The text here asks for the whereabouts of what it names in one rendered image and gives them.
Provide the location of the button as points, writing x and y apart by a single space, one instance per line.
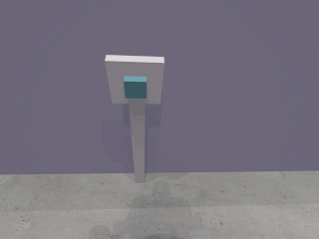
135 87

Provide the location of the panel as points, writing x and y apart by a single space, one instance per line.
118 67

